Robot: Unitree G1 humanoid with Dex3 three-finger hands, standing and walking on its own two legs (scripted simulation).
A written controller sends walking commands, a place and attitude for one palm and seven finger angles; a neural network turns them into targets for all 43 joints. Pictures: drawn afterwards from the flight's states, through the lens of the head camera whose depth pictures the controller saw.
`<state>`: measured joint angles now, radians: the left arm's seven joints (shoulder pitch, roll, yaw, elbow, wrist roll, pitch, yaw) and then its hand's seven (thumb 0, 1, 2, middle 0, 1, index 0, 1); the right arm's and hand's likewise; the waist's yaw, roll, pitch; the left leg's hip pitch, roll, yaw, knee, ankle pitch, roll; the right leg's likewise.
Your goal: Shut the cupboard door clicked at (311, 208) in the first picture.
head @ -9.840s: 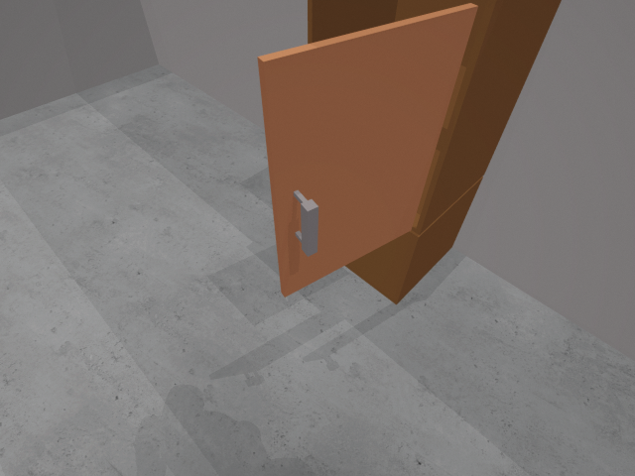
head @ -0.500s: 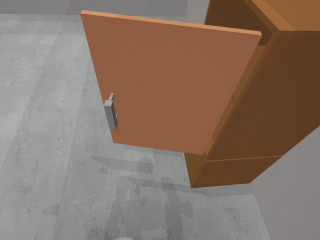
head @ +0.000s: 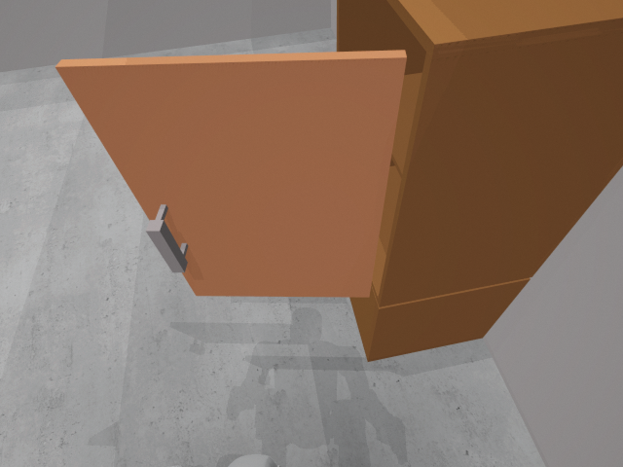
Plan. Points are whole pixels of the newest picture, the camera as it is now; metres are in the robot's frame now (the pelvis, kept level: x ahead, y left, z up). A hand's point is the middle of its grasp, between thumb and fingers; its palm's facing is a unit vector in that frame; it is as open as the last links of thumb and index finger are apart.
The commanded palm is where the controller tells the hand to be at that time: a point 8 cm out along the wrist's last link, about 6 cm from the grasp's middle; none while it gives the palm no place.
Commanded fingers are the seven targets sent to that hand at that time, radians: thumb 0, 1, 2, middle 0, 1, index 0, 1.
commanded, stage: come to a stop and stand still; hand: left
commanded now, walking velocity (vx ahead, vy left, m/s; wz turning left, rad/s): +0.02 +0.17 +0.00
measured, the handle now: (171, 238) +0.49 +0.29 -0.08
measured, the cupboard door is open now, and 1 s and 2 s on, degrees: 77 77 77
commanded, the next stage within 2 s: look again from close up in 0.70 s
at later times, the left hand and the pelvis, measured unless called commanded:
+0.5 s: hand out of the picture -0.05 +0.24 -0.19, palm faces +0.08 -0.98 -0.20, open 7.4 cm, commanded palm none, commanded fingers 0.00 0.90 0.90 -0.20 -0.30 -0.20 -0.30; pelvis -0.04 +0.05 -0.01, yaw +1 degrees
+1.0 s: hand out of the picture -0.02 +0.24 -0.17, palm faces -0.01 -0.97 -0.24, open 7.4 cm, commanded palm none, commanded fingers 0.00 0.90 0.90 -0.20 -0.30 -0.20 -0.30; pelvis -0.04 +0.06 -0.01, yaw +0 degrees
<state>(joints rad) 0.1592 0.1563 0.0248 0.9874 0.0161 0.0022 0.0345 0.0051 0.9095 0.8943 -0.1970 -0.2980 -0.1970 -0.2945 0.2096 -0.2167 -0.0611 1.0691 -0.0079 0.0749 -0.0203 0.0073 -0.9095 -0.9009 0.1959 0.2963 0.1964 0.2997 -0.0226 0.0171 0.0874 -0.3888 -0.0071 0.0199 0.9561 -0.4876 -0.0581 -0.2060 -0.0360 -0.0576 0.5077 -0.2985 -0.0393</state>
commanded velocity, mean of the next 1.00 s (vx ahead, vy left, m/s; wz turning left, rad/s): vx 0.01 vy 0.01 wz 0.00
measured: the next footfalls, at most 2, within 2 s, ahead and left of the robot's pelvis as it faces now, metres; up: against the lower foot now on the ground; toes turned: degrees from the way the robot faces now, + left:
left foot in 0.30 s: -0.01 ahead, +0.16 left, +0.00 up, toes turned +2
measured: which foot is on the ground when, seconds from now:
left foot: up 0.00-0.28, down 0.30-1.00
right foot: down 0.00-1.00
